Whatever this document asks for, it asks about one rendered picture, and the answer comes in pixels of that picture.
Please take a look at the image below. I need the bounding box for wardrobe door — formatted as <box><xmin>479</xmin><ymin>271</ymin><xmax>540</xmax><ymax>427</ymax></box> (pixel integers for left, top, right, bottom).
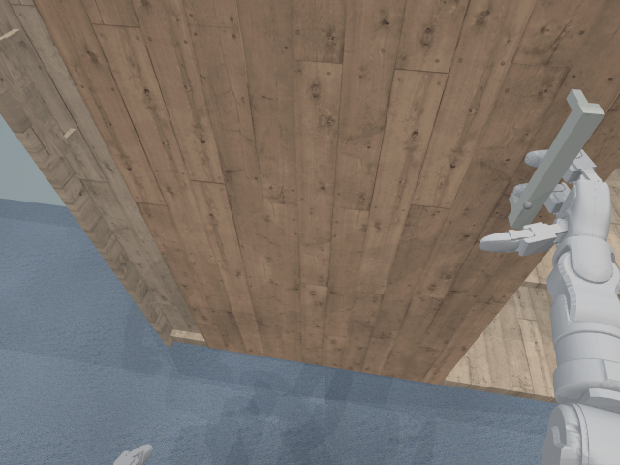
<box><xmin>32</xmin><ymin>0</ymin><xmax>620</xmax><ymax>385</ymax></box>
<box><xmin>0</xmin><ymin>0</ymin><xmax>202</xmax><ymax>334</ymax></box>

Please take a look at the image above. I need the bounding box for robot right forearm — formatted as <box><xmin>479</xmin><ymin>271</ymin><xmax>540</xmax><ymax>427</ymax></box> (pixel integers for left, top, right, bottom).
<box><xmin>546</xmin><ymin>236</ymin><xmax>620</xmax><ymax>414</ymax></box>

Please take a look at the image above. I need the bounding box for robot right upper arm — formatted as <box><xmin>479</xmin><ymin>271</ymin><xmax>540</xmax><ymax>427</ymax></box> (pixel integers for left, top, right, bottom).
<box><xmin>542</xmin><ymin>403</ymin><xmax>620</xmax><ymax>465</ymax></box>

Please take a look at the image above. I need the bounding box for handle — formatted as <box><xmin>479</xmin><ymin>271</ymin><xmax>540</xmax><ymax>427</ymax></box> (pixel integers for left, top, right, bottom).
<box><xmin>0</xmin><ymin>37</ymin><xmax>72</xmax><ymax>157</ymax></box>
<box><xmin>508</xmin><ymin>89</ymin><xmax>605</xmax><ymax>229</ymax></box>

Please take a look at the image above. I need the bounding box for left robot hand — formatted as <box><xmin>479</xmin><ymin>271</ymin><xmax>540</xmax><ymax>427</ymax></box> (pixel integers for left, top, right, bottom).
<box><xmin>113</xmin><ymin>444</ymin><xmax>152</xmax><ymax>465</ymax></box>

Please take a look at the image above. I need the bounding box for right robot hand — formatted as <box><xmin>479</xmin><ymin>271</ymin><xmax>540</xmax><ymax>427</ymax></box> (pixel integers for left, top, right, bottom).
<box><xmin>479</xmin><ymin>149</ymin><xmax>611</xmax><ymax>257</ymax></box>

